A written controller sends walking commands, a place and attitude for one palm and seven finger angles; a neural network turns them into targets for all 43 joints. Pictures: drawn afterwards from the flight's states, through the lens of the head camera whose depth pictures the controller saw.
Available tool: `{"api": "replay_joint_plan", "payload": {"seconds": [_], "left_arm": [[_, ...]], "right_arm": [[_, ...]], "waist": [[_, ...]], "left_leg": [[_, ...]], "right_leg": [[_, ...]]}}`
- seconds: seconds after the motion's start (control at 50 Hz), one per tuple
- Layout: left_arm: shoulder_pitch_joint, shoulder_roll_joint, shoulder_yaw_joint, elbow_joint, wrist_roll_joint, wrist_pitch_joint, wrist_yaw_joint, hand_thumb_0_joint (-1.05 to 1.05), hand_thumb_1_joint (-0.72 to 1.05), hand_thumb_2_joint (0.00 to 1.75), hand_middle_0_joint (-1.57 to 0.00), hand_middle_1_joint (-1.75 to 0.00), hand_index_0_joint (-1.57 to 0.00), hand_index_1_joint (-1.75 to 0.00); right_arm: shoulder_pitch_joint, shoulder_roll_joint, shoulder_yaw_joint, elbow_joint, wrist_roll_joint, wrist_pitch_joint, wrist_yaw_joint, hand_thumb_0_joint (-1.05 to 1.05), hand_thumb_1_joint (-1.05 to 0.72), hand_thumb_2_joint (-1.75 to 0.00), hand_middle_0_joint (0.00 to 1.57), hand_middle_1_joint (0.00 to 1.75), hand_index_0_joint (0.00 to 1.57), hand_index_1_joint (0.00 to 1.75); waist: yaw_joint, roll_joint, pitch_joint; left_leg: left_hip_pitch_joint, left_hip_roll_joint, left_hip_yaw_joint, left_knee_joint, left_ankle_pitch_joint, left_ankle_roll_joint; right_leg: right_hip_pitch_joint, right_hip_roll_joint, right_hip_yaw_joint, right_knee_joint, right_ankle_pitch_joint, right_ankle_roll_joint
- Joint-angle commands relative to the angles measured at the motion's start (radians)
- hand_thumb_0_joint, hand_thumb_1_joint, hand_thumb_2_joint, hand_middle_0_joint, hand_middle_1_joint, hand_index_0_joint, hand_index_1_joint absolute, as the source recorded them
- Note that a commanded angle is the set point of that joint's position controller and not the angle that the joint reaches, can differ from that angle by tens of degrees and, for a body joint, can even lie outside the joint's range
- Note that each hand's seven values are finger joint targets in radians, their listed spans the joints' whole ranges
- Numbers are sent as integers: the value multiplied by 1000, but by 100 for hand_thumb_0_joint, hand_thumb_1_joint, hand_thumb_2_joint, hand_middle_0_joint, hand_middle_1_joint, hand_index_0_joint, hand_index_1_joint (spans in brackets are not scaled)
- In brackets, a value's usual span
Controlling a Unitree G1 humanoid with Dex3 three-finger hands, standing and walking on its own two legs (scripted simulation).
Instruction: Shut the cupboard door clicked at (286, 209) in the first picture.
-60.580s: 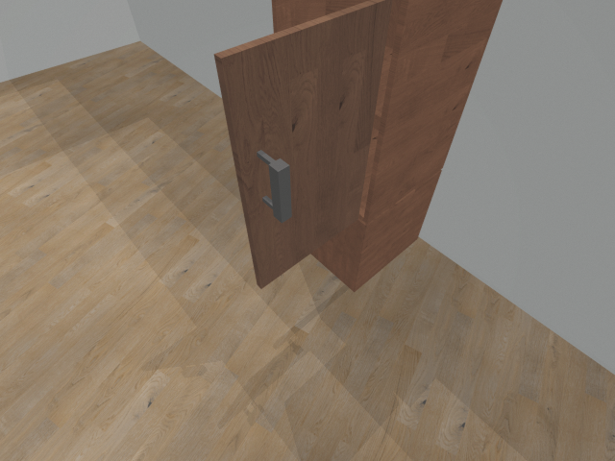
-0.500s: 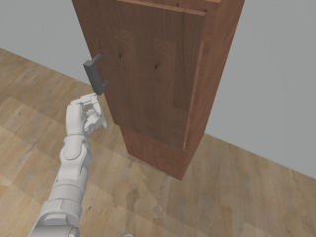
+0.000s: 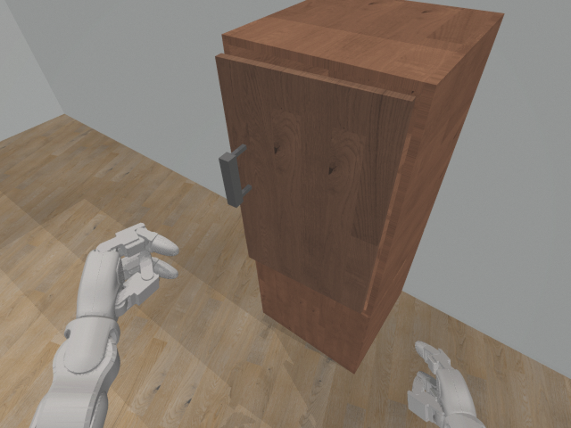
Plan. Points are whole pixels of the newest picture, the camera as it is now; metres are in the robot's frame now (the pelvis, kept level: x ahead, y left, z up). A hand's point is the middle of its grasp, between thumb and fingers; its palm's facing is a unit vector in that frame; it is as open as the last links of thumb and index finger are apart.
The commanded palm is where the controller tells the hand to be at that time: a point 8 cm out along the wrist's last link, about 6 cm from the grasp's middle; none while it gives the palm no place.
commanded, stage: draw the hand back to the body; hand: left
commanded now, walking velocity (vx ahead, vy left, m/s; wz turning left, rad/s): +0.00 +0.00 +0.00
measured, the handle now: (238, 175) +0.62 +0.17 +0.01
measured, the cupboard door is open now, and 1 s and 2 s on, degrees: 4 4 4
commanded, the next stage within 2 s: step back with the hand held close in 0.74 s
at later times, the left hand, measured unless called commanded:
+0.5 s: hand (42, 309) +0.19 +0.27 +0.16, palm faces +0.49 -0.76 -0.42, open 7.0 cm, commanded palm +0.15 +0.30 +0.18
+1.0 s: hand (56, 301) +0.20 +0.27 +0.16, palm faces +0.44 -0.78 -0.44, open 7.4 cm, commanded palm +0.14 +0.30 +0.18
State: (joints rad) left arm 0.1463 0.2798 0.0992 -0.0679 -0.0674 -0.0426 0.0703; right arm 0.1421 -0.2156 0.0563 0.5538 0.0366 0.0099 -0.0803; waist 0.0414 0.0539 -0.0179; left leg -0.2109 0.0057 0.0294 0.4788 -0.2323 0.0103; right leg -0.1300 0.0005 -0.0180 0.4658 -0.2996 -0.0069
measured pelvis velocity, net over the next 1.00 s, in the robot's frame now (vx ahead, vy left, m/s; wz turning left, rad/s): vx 0.00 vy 0.00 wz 0.00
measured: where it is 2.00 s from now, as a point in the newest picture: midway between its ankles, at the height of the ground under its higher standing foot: outside the picture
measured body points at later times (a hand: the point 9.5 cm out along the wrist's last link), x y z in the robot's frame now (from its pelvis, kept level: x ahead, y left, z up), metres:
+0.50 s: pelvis +0.01 +0.00 +0.00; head -0.02 -0.03 +0.45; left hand +0.15 +0.31 +0.19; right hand +0.19 -0.22 -0.09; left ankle +0.02 +0.11 -0.74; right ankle -0.03 -0.11 -0.74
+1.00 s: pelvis +0.00 +0.00 +0.00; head -0.01 -0.03 +0.45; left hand +0.17 +0.31 +0.19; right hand +0.19 -0.23 -0.09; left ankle +0.02 +0.11 -0.74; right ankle -0.03 -0.11 -0.74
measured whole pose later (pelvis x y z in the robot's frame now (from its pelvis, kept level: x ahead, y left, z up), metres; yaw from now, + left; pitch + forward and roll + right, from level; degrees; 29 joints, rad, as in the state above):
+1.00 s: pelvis +0.00 +0.00 +0.00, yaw +0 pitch -1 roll -1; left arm 0.48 0.36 0.37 -0.36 -0.07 -0.13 0.10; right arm 0.18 -0.24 0.01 0.62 0.02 -0.03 -0.08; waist 0.04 0.09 -0.03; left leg -0.24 0.03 0.02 0.49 -0.24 0.01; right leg -0.12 0.02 -0.02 0.41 -0.27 -0.01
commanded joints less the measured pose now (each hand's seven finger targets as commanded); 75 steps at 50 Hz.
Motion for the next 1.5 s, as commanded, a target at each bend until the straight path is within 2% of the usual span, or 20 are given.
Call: {"api": "replay_joint_plan", "payload": {"seconds": [0.0, 0.06, 0.1, 0.34, 0.4, 0.6, 0.7, 0.82, 0.84, 0.86, 0.88, 0.94, 1.02, 1.06, 1.14, 1.24, 1.3, 1.38, 1.4, 1.48], "left_arm": [[-126, 178, 138, -316, 0, -52, 20, 0, 90, 90, -67, -81, -67, -81], [-62, 179, 164, -374, 0, -51, 25, 0, 90, 90, -58, -72, -58, -72], [-9, 213, 210, -396, 0, -52, 28, 0, 90, 90, -53, -66, -53, -66], [256, 294, 402, -534, -13, -84, 48, 0, 90, 90, -20, -30, -20, -30], [237, 229, 338, -466, -10, -78, 42, 0, 90, 90, -20, -30, -20, -30], [198, 294, 382, -523, 0, -98, 57, 0, 90, 90, -20, -30, -20, -30], [225, 276, 383, -495, -6, -97, 49, 0, 90, 90, -20, -30, -20, -30], [223, 249, 360, -493, -11, -93, 41, 0, 90, 90, -20, -30, -20, -30], [219, 257, 366, -500, -10, -94, 42, 0, 90, 90, -20, -30, -20, -30], [146, 348, 449, -530, -1, -126, 53, 0, 90, 90, -20, -30, -20, -30], [220, 302, 410, -468, -1, -133, 51, 0, 90, 90, -20, -30, -20, -30], [267, 292, 396, -471, 4, -153, 52, 0, 90, 90, -20, -30, -20, -30], [306, 311, 410, -523, -2, -153, 62, 0, 90, 90, -20, -30, -20, -30], [329, 330, 431, -533, -5, -148, 68, 0, 90, 90, -20, -30, -20, -30], [360, 341, 446, -555, -8, -143, 76, 0, 90, 90, -20, -30, -20, -30], [406, 336, 452, -553, -9, -154, 85, 0, 90, 90, -20, -30, -20, -30], [391, 356, 474, -577, -1, -171, 92, 0, 90, 90, -20, -30, -20, -30], [371, 323, 460, -585, 14, -199, 99, 0, 90, 90, -20, -30, -20, -30], [359, 347, 483, -589, 19, -207, 100, 0, 90, 90, -20, -30, -20, -30], [319, 309, 461, -597, 35, -228, 100, 0, 90, 90, -20, -30, -20, -30]], "right_arm": [[-88, -106, -38, -127, -15, -60, -6, 0, -90, -90, 20, 30, 20, 30], [-94, -98, -35, -127, -18, -67, -1, 0, -90, -90, 20, 30, 20, 30], [-101, -105, -40, -120, -21, -76, -1, 0, -90, -90, 20, 30, 20, 30], [-97, -100, -63, -105, -18, -120, -1, 0, -90, -90, 20, 30, 20, 30], [-89, -113, -70, -90, -20, -130, -3, 0, -90, -90, 20, 30, 20, 30], [-98, -110, -69, -80, -25, -153, -16, 0, -90, -90, 20, 30, 20, 30], [-98, -104, -67, -80, -25, -153, -13, 0, -90, -90, 20, 30, 20, 30], [-92, -103, -68, -88, -24, -142, -10, 0, -90, -90, 20, 30, 20, 30], [-94, -105, -70, -89, -24, -144, -11, 0, -90, -90, 20, 30, 20, 30], [-86, -130, -76, -114, -15, -122, -8, 0, -90, -90, 20, 30, 20, 30], [-86, -123, -78, -92, -22, -110, -9, 0, -90, -90, 20, 30, 20, 30], [-79, -120, -90, -98, -21, -83, -9, 0, -90, -90, 20, 30, 20, 30], [-78, -131, -99, -124, -16, -54, -20, 0, -90, -90, 20, 30, 20, 30], [-75, -133, -102, -139, -15, -37, -26, 0, -90, -90, 20, 30, 20, 30], [-68, -136, -105, -161, -11, -15, -28, 0, -90, -90, 20, 30, 20, 30], [-56, -141, -107, -169, -9, -10, -27, 0, -90, -90, 20, 30, 20, 30], [-55, -154, -111, -168, -12, -24, -29, 0, -90, -90, 20, 30, 20, 30], [-38, -155, -106, -167, -12, -50, -30, 0, -90, -90, 20, 30, 20, 30], [-48, -163, -110, -166, -16, -59, -33, 0, -90, -90, 20, 30, 20, 30], [-21, -161, -109, -152, -19, -89, -29, 0, -90, -90, 20, 30, 20, 30]], "waist": [[-10, -8, -114], [-5, 21, -104], [4, -6, -89], [27, 5, -71], [9, -42, 5], [27, 26, -45], [27, 24, 0], [20, 8, -19], [21, 7, -31], [-13, 8, 10], [-21, -32, -14], [-25, -63, -75], [-28, 4, -148], [-26, -7, -169], [-28, -10, -180], [-30, -1, -151], [-33, 32, -125], [-39, 74, -82], [-36, 89, -72], [-40, 116, -60]], "left_leg": [[162, 9, -17, -96, 187, 18], [165, 11, -18, -107, 195, 12], [156, 11, -18, -108, 209, 14], [135, 12, -3, -89, 217, 17], [122, 15, -4, -97, 168, 22], [138, 5, -4, -97, 158, 24], [127, 10, 0, -103, 156, 20], [141, 12, 3, -107, 160, 21], [148, 12, 6, -105, 164, 23], [76, 31, -11, -35, 105, 38], [73, 25, -19, -1, 91, 36], [57, 29, -17, 26, 156, 27], [80, 58, -28, -7, 353, 26], [83, 72, -31, -12, 431, 27], [35, 85, -43, -30, 431, 25], [-87, 99, -68, -71, 240, 34], [-191, 107, -91, -115, 27, 48], [-384, 135, -142, -193, -281, 75], [-425, 144, -156, -213, -345, 84], [-540, 177, -185, -228, -470, 102]], "right_leg": [[-24, 11, -11, -113, 252, -6], [-9, 6, -17, -114, 249, -7], [-1, 9, -15, -126, 260, -6], [5, -2, -16, -121, 265, 1], [-49, -1, -15, -148, 208, 7], [-16, -6, -3, -150, 193, 1], [-30, -4, -1, -162, 193, 2], [-20, -6, 1, -157, 194, 5], [-19, -5, 0, -155, 200, 5], [-113, -65, 93, -202, 239, 0], [-123, -96, 111, -207, 259, -8], [-100, -124, 101, -147, 393, -16], [-64, -88, 53, -56, 484, 3], [-53, -68, 39, -27, 510, 12], [-31, -57, 39, 7, 488, 14], [-24, -47, 51, 16, 343, 16], [-1, -31, 57, 24, 245, 21], [75, -5, 47, 93, 150, 27], [92, 7, 46, 109, 136, 31], [137, 25, 40, 191, 95, 32]]}}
